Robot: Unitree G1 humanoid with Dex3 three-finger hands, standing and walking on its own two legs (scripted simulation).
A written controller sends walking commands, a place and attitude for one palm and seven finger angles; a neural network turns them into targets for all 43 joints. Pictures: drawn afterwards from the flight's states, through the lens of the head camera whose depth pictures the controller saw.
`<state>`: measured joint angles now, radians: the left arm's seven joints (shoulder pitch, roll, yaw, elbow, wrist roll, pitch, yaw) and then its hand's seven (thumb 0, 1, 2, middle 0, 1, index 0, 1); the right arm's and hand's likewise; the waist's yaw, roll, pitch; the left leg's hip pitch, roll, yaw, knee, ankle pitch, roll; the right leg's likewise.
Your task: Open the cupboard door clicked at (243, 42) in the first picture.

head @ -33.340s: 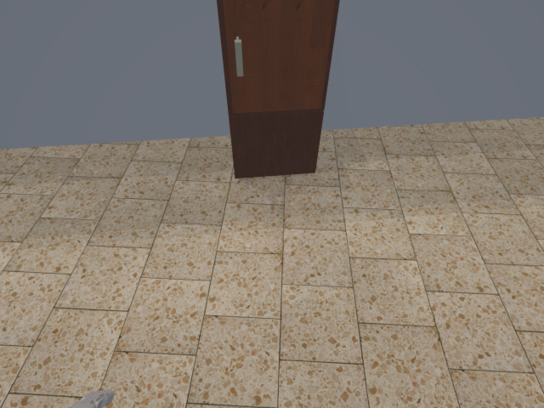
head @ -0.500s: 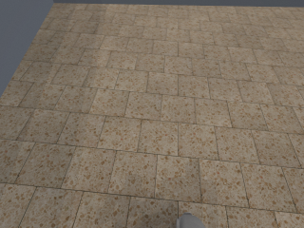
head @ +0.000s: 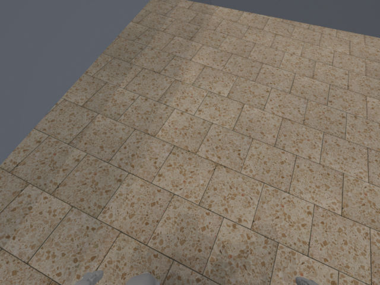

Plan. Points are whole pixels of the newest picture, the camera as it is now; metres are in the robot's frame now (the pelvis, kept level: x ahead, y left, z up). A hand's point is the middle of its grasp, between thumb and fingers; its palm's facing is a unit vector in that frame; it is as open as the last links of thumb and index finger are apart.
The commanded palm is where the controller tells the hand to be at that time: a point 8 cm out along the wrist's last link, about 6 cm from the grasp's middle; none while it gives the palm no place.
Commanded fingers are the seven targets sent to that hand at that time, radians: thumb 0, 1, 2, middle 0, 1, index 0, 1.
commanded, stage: turn to face it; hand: left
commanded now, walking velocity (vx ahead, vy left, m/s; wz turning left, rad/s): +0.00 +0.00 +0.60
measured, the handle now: out of the picture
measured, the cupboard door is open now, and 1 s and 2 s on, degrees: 44 44 44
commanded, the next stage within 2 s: none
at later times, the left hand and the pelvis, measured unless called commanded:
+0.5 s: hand out of the picture +0.09 +0.18 -0.14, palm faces +0.24 -0.92 -0.31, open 7.4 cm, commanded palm none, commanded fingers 0.00 0.90 0.90 -0.20 -0.30 -0.20 -0.30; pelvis +0.05 -0.05 +0.01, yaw +16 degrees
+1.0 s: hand out of the picture -0.02 +0.17 -0.17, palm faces +0.59 -0.76 -0.26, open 7.4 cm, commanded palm none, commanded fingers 0.00 0.90 0.90 -0.20 -0.30 -0.20 -0.30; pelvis +0.06 -0.04 +0.01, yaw +36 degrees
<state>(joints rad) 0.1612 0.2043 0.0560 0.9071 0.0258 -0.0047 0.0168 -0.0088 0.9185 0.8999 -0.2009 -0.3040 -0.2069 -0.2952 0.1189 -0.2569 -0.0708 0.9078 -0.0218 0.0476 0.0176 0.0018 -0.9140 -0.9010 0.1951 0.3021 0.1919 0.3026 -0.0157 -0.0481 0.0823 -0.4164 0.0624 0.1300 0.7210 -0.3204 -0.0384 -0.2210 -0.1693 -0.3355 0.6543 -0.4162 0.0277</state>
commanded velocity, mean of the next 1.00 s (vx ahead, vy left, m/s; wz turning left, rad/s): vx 0.00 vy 0.00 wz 0.60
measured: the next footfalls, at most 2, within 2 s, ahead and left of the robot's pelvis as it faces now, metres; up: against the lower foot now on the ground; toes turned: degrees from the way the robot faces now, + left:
left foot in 0.02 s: +0.08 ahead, +0.11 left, +0.00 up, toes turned +8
right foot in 0.44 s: +0.10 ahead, -0.15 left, +0.00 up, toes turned +12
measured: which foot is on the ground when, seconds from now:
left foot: up 0.00-0.00, down 0.02-0.44, up 0.46-0.84, down 0.86-1.00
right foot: down 0.00-0.02, up 0.04-0.42, down 0.44-0.86, up 0.88-1.00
